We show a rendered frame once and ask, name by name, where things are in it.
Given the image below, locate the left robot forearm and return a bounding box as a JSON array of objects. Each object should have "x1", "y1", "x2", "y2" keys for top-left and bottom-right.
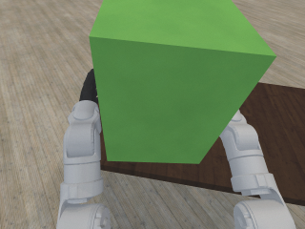
[{"x1": 56, "y1": 100, "x2": 104, "y2": 229}]

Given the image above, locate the carton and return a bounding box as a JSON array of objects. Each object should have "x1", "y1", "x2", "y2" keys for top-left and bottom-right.
[{"x1": 89, "y1": 0, "x2": 276, "y2": 164}]

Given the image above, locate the table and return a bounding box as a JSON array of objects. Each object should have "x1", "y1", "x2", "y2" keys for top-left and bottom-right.
[{"x1": 97, "y1": 82, "x2": 305, "y2": 206}]

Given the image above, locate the right robot upper arm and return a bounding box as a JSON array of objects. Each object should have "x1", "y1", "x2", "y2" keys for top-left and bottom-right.
[{"x1": 234, "y1": 198, "x2": 295, "y2": 229}]

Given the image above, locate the left robot upper arm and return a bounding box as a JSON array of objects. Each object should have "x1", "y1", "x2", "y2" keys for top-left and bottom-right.
[{"x1": 57, "y1": 203, "x2": 111, "y2": 229}]

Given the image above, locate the right robot forearm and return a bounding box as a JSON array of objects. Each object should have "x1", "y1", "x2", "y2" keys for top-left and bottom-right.
[{"x1": 220, "y1": 109, "x2": 296, "y2": 229}]

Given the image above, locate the left robot hand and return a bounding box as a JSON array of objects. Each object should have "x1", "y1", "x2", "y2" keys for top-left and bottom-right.
[{"x1": 79, "y1": 69, "x2": 99, "y2": 104}]

